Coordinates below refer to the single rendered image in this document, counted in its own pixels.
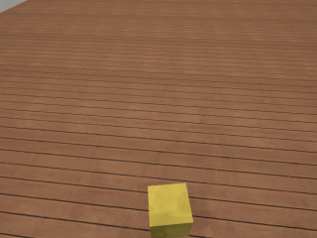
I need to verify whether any carton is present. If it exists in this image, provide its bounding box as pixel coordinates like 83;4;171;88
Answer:
148;182;193;238

